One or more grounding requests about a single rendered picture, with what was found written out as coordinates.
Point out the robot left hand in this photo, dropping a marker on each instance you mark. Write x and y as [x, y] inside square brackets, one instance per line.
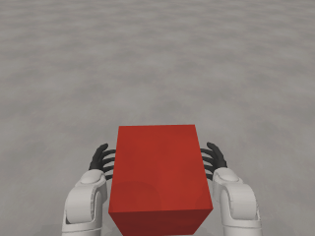
[98, 160]

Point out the robot right hand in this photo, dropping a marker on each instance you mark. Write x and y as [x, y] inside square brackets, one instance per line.
[217, 159]

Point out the robot right forearm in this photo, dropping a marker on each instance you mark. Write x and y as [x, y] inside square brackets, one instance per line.
[239, 211]

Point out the carton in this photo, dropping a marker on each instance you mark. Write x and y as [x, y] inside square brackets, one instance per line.
[159, 184]

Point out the robot left forearm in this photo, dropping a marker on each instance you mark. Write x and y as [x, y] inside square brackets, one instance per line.
[83, 207]

